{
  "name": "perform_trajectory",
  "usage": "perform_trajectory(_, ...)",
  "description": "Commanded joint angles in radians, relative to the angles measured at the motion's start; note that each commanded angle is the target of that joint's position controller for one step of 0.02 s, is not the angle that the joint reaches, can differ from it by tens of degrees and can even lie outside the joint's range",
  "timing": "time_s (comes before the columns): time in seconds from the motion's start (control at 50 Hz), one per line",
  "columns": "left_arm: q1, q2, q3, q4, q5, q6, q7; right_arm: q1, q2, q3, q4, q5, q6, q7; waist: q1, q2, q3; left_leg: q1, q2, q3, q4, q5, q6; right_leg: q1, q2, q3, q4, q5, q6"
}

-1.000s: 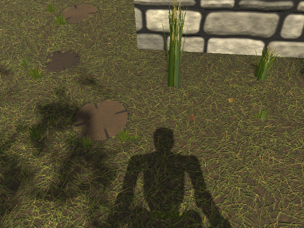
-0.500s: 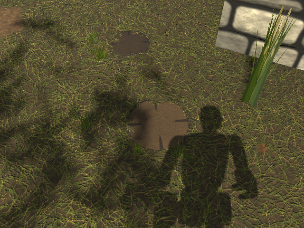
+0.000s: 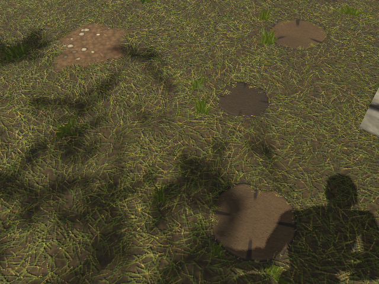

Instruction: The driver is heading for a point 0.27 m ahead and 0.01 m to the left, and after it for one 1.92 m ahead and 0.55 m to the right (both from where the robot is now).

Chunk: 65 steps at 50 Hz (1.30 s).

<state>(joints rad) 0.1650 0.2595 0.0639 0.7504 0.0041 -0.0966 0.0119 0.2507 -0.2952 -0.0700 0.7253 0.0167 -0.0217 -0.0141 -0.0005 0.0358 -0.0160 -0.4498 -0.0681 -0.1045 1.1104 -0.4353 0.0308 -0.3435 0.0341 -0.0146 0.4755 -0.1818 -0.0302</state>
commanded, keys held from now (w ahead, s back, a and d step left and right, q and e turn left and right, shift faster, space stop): w+q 0.08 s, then q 0.10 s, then e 0.82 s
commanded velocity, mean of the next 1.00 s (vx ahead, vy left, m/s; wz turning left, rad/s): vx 0.13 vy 0.00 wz -0.11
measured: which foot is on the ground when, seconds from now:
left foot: up 0.00-0.32, down 0.34-0.76, up 0.78-1.00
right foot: down 0.00-0.34, up 0.36-0.74, down 0.76-1.00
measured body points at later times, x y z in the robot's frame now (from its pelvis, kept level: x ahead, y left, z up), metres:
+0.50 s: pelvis +0.15 +0.07 +0.00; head +0.19 +0.09 +0.45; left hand +0.20 +0.35 -0.14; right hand +0.37 -0.15 -0.09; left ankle +0.21 +0.18 -0.74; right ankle +0.11 -0.09 -0.67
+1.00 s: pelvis +0.17 +0.03 +0.01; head +0.21 -0.02 +0.46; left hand +0.36 +0.28 -0.07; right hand +0.27 -0.29 -0.11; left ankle +0.21 +0.19 -0.65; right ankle +0.17 -0.06 -0.74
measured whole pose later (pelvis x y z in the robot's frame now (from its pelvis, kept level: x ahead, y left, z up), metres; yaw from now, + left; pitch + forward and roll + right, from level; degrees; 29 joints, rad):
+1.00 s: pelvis +0.17 +0.03 +0.01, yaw -12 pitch +3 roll +3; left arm 0.23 0.29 0.06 0.66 0.00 0.01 0.02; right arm 0.09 -0.31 -0.10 0.76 0.00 0.02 -0.05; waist 0.01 0.02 0.03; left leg -0.57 -0.01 -0.05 1.07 -0.35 -0.06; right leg -0.31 0.03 0.06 0.46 -0.20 -0.06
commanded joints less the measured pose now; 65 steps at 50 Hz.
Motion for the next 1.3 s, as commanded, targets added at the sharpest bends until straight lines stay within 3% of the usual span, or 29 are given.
perform_trajectory(0.02,0.044,0.108,0.026,-0.045,0.003,-0.005,0.004,-0.033,-0.09,-0.029,-0.093,0.006,-0.013,0.014,0.025,-0.132,0.016,-0.301,0.137,-0.009,0.064,0.102,-0.02,0.234,-0.284,0.322,-0.28,-0.148,-0.136)
perform_trajectory(0.08,0.078,0.134,0.037,-0.031,0.002,-0.015,0.0,-0.065,-0.055,-0.02,-0.126,0.01,-0.012,0.021,0.037,-0.139,0.011,-0.314,0.163,0.015,-0.002,0.176,-0.039,0.232,-0.282,0.205,-0.323,-0.042,-0.161)
perform_trajectory(0.14,0.069,0.165,0.046,-0.022,0.009,-0.007,0.003,-0.114,-0.045,-0.016,-0.154,0.001,-0.009,0.021,0.035,-0.118,0.02,-0.297,0.168,0.034,-0.128,0.25,-0.067,0.24,-0.289,0.077,-0.296,0.282,-0.169)
perform_trajectory(0.24,0.107,0.188,0.048,0.013,-0.019,0.023,0.002,-0.183,-0.005,-0.001,-0.174,-0.003,-0.013,0.04,0.059,-0.142,-0.019,-0.077,0.112,0.111,-0.405,0.364,-0.048,0.211,-0.259,-0.039,-0.213,0.456,-0.136)
perform_trajectory(0.28,0.111,0.193,0.045,0.027,-0.036,0.027,-0.009,-0.178,-0.019,-0.007,-0.176,-0.006,-0.019,0.045,0.041,-0.159,-0.033,-0.009,0.091,0.112,-0.502,0.342,-0.017,0.245,-0.274,-0.003,-0.159,0.469,-0.123)
perform_trajectory(0.32,0.091,0.181,0.037,0.033,-0.049,0.026,-0.014,-0.073,-0.062,-0.029,-0.133,-0.02,-0.03,0.039,-0.027,-0.138,-0.075,0.194,0.051,0.136,-0.694,0.478,0.026,0.234,-0.238,0.003,-0.03,0.49,-0.078)
perform_trajectory(0.34,0.12,0.144,0.022,0.038,-0.034,0.018,-0.017,0.002,-0.123,-0.046,-0.115,-0.035,-0.033,0.026,-0.053,-0.093,-0.128,0.371,0.116,0.085,-0.699,0.725,0.052,0.153,-0.179,-0.027,0.098,0.38,-0.026)
perform_trajectory(0.36,0.168,0.059,-0.013,0.009,0.015,0.007,-0.027,0.087,-0.204,-0.055,-0.124,-0.076,-0.027,0.007,-0.052,0.114,-0.28,0.703,0.403,-0.173,-0.57,1.226,0.165,-0.109,-0.106,-0.054,0.381,-0.158,0.049)
perform_trajectory(0.38,0.261,0.036,-0.029,0.034,-0.003,0.014,-0.03,0.064,-0.158,-0.035,-0.124,-0.068,-0.017,0.007,-0.028,0.245,-0.42,0.726,0.547,-0.325,-0.598,1.235,0.318,-0.177,-0.071,0.075,0.567,-0.562,0.085)
perform_trajectory(0.4,0.212,0.144,0.003,0.046,-0.035,0.033,-0.026,0.052,-0.117,-0.028,-0.115,-0.047,-0.009,0.018,-0.056,0.143,-0.361,0.614,0.478,-0.25,-0.643,1.056,0.298,-0.2,-0.096,0.109,0.648,-0.554,0.094)
perform_trajectory(0.44,0.131,0.145,0.013,0.031,-0.03,0.073,-0.003,-0.056,-0.092,-0.018,-0.106,-0.024,-0.011,0.02,-0.021,0.086,-0.183,0.444,0.393,-0.128,-0.711,0.769,0.221,-0.277,-0.125,0.075,0.657,-0.465,0.102)
perform_trajectory(0.48,0.16,0.137,0.021,0.036,-0.016,0.119,0.022,-0.153,-0.1,-0.023,-0.103,-0.037,-0.009,0.013,0.034,0.113,-0.102,0.206,0.356,-0.035,-0.801,0.596,0.199,-0.151,-0.121,0.048,0.648,-0.337,0.127)
perform_trajectory(0.56,0.136,0.105,0.027,-0.002,-0.014,0.143,0.035,-0.188,-0.086,-0.027,-0.08,-0.041,-0.014,-0.012,0.04,0.11,-0.073,0.151,0.368,0.054,-0.849,0.451,0.207,-0.137,-0.124,0.027,0.589,-0.222,0.113)
perform_trajectory(0.64,0.06,0.091,0.019,-0.057,-0.011,0.144,0.009,-0.181,-0.109,-0.038,-0.052,-0.031,-0.001,-0.03,0.015,0.104,-0.081,0.19,0.394,0.089,-0.838,0.408,0.205,-0.087,-0.13,0.0,0.417,-0.179,0.079)
perform_trajectory(0.7,0.067,0.109,0.027,-0.079,-0.011,0.147,-0.013,-0.18,-0.134,-0.046,-0.037,-0.012,0.012,-0.027,0.023,0.104,-0.084,0.226,0.414,0.099,-0.786,0.412,0.176,-0.026,-0.11,-0.035,0.291,-0.169,0.041)
perform_trajectory(0.74,0.127,0.111,0.037,-0.062,-0.006,0.145,-0.022,-0.181,-0.128,-0.046,-0.022,0.007,0.022,-0.027,0.053,0.07,-0.084,0.198,0.376,0.151,-0.685,0.331,0.106,0.092,-0.062,-0.074,0.108,-0.053,-0.005)
perform_trajectory(0.76,0.149,0.151,0.05,-0.059,0.002,0.143,-0.016,-0.129,-0.093,-0.04,0.002,0.004,0.028,-0.024,0.046,-0.03,-0.052,0.129,0.314,0.214,-0.55,0.216,0.03,0.153,-0.075,0.001,-0.013,0.074,-0.045)
perform_trajectory(0.78,0.15,0.273,0.077,-0.088,0.004,0.139,0.005,-0.11,-0.033,-0.025,-0.016,-0.037,0.03,-0.018,0.003,-0.34,-0.03,-0.115,0.169,0.321,-0.222,-0.087,-0.084,0.262,-0.328,0.36,-0.096,0.407,-0.148)
perform_trajectory(0.8,0.148,0.311,0.076,-0.12,0.033,0.12,-0.005,-0.214,-0.065,-0.03,-0.064,-0.037,0.027,-0.025,0.056,-0.365,-0.033,-0.249,0.057,0.155,-0.01,-0.269,-0.1,0.203,-0.442,0.551,-0.158,0.446,-0.324)
perform_trajectory(0.82,0.14,0.276,0.067,-0.124,0.041,0.097,-0.015,-0.247,-0.098,-0.041,-0.066,-0.021,0.028,-0.028,0.066,-0.253,-0.046,-0.272,0.075,0.074,0.082,-0.214,-0.084,0.203,-0.398,0.491,-0.165,0.378,-0.315)
perform_trajectory(0.86,0.045,0.221,0.054,-0.137,0.004,0.083,-0.007,-0.202,-0.107,-0.052,-0.032,-0.022,0.033,-0.041,0.01,-0.151,-0.048,-0.281,0.104,0.037,0.068,-0.04,-0.067,0.214,-0.302,0.366,-0.133,0.302,-0.205)
perform_trajectory(0.88,0.014,0.2,0.046,-0.146,-0.01,0.087,0.0,-0.188,-0.114,-0.056,-0.026,-0.03,0.035,-0.045,-0.005,-0.157,-0.055,-0.257,0.103,0.035,0.062,0.009,-0.073,0.199,-0.283,0.337,-0.129,0.329,-0.187)
perform_trajectory(0.92,0.022,0.185,0.038,-0.158,-0.007,0.091,0.012,-0.166,-0.096,-0.053,-0.022,-0.024,0.031,-0.04,-0.014,-0.154,-0.096,-0.209,0.081,0.035,0.067,0.073,-0.084,0.21,-0.256,0.312,-0.121,0.391,-0.186)
perform_trajectory(1.02,0.055,0.209,0.051,-0.173,-0.014,0.104,0.03,-0.203,-0.065,-0.038,-0.033,-0.016,0.021,-0.034,0.016,-0.162,-0.095,-0.189,0.061,0.016,-0.176,0.118,-0.112,0.267,-0.233,0.349,-0.113,0.283,-0.187)
perform_trajectory(1.18,0.008,0.225,0.062,-0.216,-0.015,0.127,0.015,-0.184,-0.088,-0.04,-0.035,-0.003,-0.008,-0.001,0.022,-0.206,-0.084,0.01,0.021,0.01,-0.445,0.064,-0.097,0.187,-0.204,0.496,-0.075,0.264,-0.196)
perform_trajectory(1.24,-0.039,0.215,0.06,-0.234,-0.034,0.137,0.018,-0.108,-0.096,-0.047,-0.019,-0.004,-0.023,0.013,-0.029,-0.196,-0.096,0.173,0.024,0.033,-0.716,0.236,-0.064,0.159,-0.151,0.509,-0.012,0.263,-0.142)
perform_trajectory(1.26,-0.026,0.189,0.053,-0.238,-0.033,0.138,0.021,-0.077,-0.133,-0.059,-0.012,-0.012,-0.022,0.012,-0.028,-0.153,-0.11,0.293,0.109,-0.016,-0.765,0.334,-0.031,0.076,-0.107,0.476,0.042,0.121,-0.094)
perform_trajectory(1.28,0.034,0.125,0.037,-0.235,-0.016,0.138,0.018,-0.078,-0.197,-0.07,-0.026,-0.028,-0.014,0.004,0.016,0.076,-0.127,0.404,0.326,-0.208,-0.785,0.493,0.056,-0.066,0.014,0.321,0.26,-0.233,-0.033)
perform_trajectory(1.3,0.036,0.174,0.053,-0.266,-0.022,0.127,0.016,-0.09,-0.228,-0.074,-0.023,-0.059,-0.009,0.007,0.035,0.267,-0.072,0.358,0.478,-0.417,-0.801,0.648,0.236,-0.256,0.108,0.181,0.454,-0.5,0.022)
